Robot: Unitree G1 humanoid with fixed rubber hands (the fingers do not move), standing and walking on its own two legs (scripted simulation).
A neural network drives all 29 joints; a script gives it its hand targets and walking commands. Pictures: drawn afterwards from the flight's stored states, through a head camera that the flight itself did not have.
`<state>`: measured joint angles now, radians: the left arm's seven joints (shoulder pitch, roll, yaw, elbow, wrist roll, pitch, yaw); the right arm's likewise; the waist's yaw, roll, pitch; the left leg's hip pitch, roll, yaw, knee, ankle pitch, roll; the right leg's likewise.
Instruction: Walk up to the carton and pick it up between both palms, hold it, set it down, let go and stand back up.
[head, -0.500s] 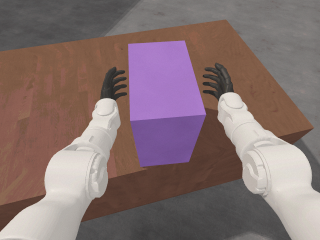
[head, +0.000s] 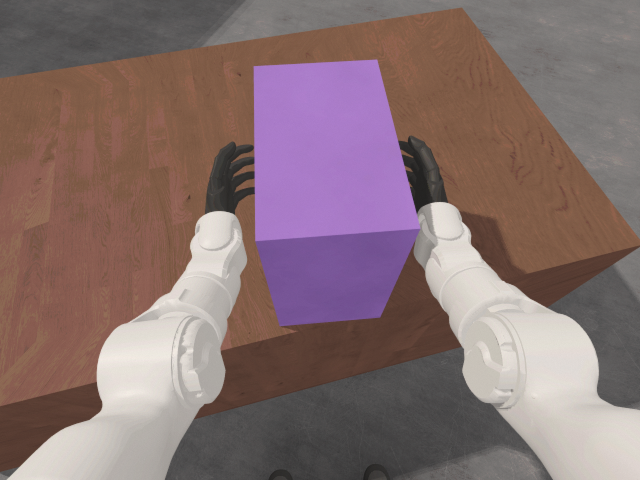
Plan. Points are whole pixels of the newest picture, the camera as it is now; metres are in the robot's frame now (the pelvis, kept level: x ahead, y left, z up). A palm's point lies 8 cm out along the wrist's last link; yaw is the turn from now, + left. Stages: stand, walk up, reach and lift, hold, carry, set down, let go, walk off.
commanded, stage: reach and lift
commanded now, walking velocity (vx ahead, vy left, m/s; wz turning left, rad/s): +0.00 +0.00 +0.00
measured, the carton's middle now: (323, 205) +0.49 +0.02 -0.02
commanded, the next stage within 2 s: none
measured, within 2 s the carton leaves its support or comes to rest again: neither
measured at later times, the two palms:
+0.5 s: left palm (222, 215) +0.43 +0.15 +0.03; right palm (424, 216) +0.43 -0.10 +0.04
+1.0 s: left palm (220, 218) +0.43 +0.15 +0.03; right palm (423, 217) +0.43 -0.10 +0.04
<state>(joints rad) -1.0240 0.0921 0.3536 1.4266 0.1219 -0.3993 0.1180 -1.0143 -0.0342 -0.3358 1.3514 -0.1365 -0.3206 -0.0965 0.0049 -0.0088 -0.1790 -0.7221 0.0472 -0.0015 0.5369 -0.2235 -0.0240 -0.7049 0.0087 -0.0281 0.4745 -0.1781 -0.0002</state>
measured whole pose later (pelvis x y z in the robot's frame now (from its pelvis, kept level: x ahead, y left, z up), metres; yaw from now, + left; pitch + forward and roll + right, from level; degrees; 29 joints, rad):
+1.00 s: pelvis +0.02 +0.00 +0.02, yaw +2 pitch +14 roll -1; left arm -0.79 -0.13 0.65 0.91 0.59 -0.23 0.06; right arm -0.77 0.22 -0.79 0.97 -0.65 -0.37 -0.06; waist -0.01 -0.06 -0.01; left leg -0.41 0.05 0.02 0.34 -0.17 -0.02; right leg -0.37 0.00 -0.07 0.27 -0.14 0.00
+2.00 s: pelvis +0.02 +0.00 +0.02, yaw +3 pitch +15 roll -1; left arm -0.77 -0.11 0.59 0.98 0.51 -0.26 0.10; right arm -0.75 0.18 -0.68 1.03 -0.56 -0.40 -0.11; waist -0.01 -0.05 -0.04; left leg -0.42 0.05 0.03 0.33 -0.16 -0.02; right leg -0.37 -0.01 -0.08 0.24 -0.12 0.00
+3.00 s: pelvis +0.00 +0.00 +0.02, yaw +3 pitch +4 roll -1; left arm -0.74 -0.02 0.36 0.96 0.29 -0.06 0.13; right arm -0.72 0.12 -0.33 1.05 -0.20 -0.20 -0.19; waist -0.04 -0.05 -0.04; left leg -0.25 0.05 0.03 0.35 -0.16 -0.01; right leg -0.18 0.00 -0.08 0.23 -0.11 0.00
